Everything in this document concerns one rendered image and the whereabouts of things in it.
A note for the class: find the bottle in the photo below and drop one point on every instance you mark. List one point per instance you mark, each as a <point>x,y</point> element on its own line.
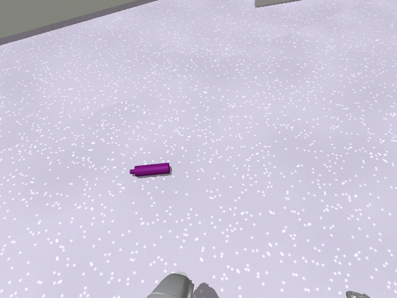
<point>146,170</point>

